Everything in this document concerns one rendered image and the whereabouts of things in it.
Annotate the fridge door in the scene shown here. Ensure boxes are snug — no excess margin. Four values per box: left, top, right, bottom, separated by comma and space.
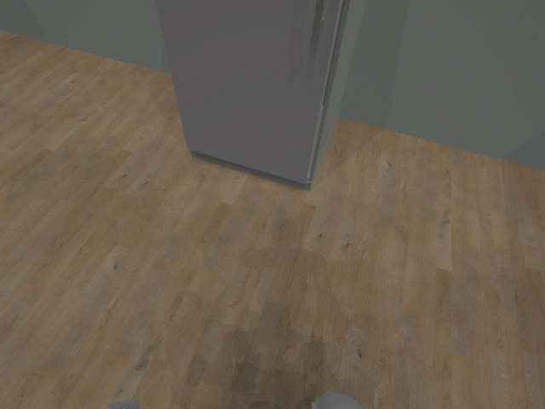
155, 0, 343, 184

